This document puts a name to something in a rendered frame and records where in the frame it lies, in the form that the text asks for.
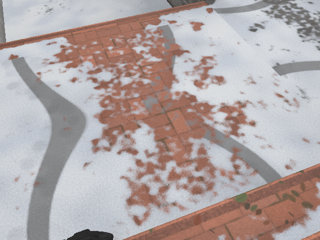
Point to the left robot hand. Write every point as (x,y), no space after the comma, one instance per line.
(91,235)

